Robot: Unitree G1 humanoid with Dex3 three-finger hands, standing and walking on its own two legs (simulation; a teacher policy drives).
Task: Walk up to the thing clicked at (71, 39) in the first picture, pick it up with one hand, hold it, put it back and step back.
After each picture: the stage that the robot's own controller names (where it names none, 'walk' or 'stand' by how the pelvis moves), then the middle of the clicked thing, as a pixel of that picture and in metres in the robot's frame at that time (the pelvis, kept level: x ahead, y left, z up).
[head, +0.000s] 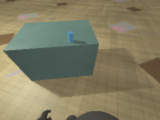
stand; (70, 37) +0.88 +0.29 -0.01
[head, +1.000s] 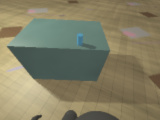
walk; (79, 39) +0.80 +0.15 +0.01
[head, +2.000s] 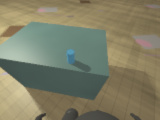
stand; (70, 56) +0.51 +0.20 +0.01
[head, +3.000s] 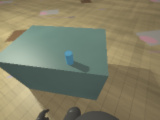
stand; (69, 58) +0.51 +0.21 +0.01
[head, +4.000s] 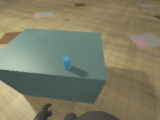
stand; (66, 63) +0.47 +0.21 +0.00
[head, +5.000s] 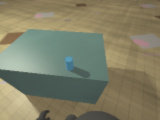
stand; (69, 63) +0.47 +0.20 -0.01
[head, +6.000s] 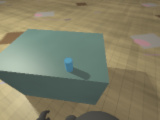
stand; (68, 64) +0.45 +0.20 -0.01
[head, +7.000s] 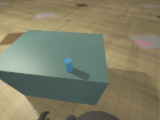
stand; (68, 65) +0.45 +0.20 -0.01
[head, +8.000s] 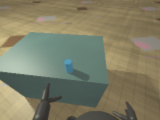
rise first; (68, 66) +0.45 +0.21 -0.01
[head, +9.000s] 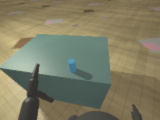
go down; (72, 65) +0.46 +0.21 -0.01
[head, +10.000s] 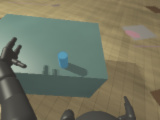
go down; (63, 60) +0.44 +0.19 +0.02
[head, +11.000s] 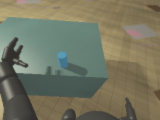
approach; (62, 60) +0.45 +0.20 +0.03
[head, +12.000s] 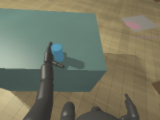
close in; (58, 53) +0.47 +0.21 +0.06
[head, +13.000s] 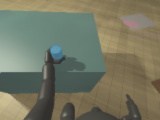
lift; (57, 55) +0.45 +0.20 +0.06
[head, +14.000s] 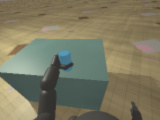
lift; (65, 60) +0.34 +0.17 +0.21
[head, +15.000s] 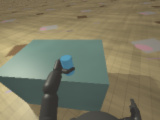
hold; (67, 65) +0.33 +0.16 +0.17
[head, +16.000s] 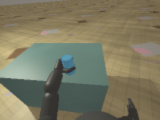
hold; (68, 65) +0.33 +0.15 +0.19
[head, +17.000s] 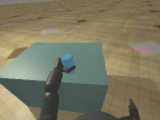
hold; (68, 64) +0.33 +0.15 +0.19
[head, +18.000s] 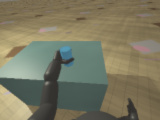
crouch; (67, 56) +0.38 +0.16 +0.21
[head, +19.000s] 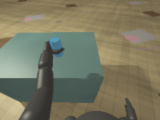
lower; (57, 47) +0.46 +0.21 +0.19
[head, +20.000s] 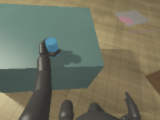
lower; (52, 48) +0.50 +0.21 +0.07
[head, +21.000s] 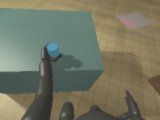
lower; (54, 52) +0.47 +0.21 +0.06
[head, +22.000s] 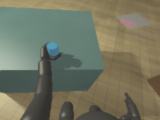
lower; (54, 51) +0.47 +0.22 +0.07
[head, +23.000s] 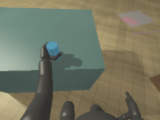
lower; (54, 51) +0.47 +0.22 +0.07
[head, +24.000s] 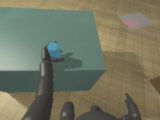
open; (54, 52) +0.47 +0.22 +0.06
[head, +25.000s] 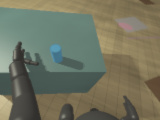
sink last; (56, 54) +0.46 +0.21 +0.06
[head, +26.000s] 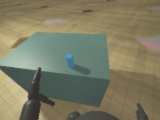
sink last; (70, 60) +0.49 +0.23 +0.03
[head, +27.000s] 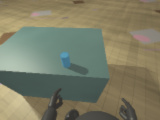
stand; (65, 60) +0.46 +0.22 +0.04
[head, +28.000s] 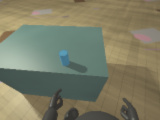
stand; (64, 58) +0.47 +0.23 +0.05
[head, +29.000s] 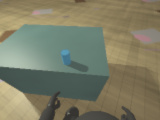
stand; (66, 57) +0.48 +0.21 +0.04
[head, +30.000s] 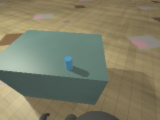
stand; (68, 63) +0.48 +0.20 -0.01
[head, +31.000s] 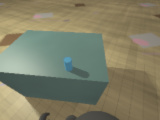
stand; (68, 64) +0.46 +0.20 -0.01
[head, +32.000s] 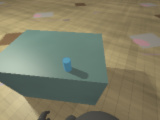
stand; (67, 64) +0.45 +0.21 -0.01
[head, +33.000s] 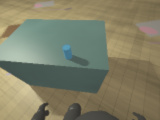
walk; (67, 52) +0.53 +0.22 +0.01
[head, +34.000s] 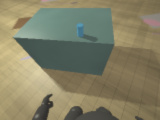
walk; (80, 30) +0.81 +0.16 +0.01
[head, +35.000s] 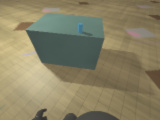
stand; (80, 27) +1.12 +0.20 +0.00
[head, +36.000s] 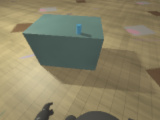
stand; (78, 29) +1.07 +0.19 -0.01
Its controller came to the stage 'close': yes
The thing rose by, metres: 0.23
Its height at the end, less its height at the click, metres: +0.00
